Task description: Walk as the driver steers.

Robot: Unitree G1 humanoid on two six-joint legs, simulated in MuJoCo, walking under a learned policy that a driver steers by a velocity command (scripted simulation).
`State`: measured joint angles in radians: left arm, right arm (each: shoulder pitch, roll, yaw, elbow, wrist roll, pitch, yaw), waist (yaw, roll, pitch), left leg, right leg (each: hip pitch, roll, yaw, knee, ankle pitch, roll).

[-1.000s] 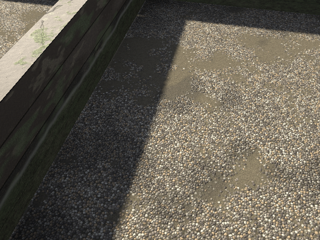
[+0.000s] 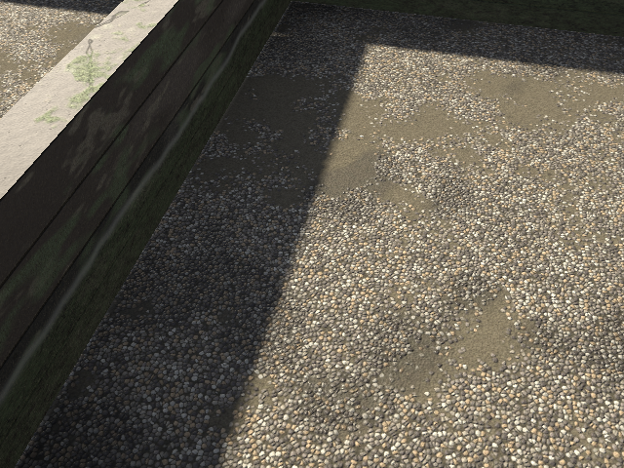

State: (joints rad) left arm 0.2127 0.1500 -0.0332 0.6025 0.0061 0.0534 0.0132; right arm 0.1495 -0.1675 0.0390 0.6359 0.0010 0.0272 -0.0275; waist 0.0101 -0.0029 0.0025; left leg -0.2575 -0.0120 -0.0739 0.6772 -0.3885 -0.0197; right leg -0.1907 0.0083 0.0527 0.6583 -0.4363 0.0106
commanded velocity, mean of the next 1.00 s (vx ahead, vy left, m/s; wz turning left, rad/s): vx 0.50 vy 0.00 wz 0.00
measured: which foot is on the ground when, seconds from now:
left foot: down 0.00-1.00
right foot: down 0.00-1.00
